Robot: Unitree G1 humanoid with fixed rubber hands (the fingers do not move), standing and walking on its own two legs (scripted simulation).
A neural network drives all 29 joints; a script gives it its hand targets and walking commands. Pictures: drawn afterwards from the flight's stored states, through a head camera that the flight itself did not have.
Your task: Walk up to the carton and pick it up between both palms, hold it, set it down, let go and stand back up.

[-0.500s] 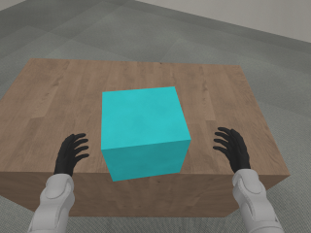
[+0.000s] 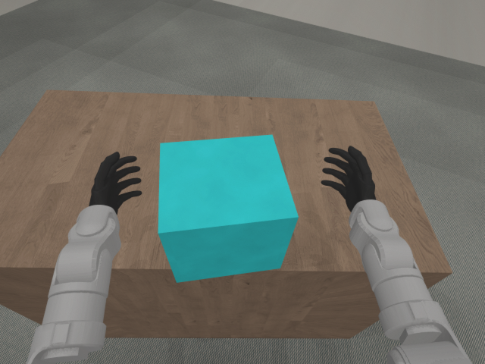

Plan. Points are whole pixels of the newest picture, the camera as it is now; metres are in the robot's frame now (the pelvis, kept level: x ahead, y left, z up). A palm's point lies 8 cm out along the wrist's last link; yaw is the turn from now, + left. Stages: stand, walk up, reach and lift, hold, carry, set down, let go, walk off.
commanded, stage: reach and lift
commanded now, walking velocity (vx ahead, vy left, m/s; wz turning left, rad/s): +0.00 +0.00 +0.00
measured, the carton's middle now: (223, 209) +0.39 +0.04 -0.01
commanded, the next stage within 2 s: none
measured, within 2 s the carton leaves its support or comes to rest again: neither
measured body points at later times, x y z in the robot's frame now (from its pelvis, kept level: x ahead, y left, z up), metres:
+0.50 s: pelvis +0.00 +0.00 +0.00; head +0.02 +0.01 +0.45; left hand +0.41 +0.22 +0.09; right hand +0.43 -0.18 +0.12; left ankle +0.02 +0.15 -0.74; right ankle -0.02 -0.13 -0.74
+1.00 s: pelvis +0.00 +0.02 -0.01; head +0.05 +0.03 +0.44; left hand +0.39 +0.21 +0.00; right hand +0.41 -0.19 +0.04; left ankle +0.03 +0.15 -0.74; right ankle -0.02 -0.13 -0.74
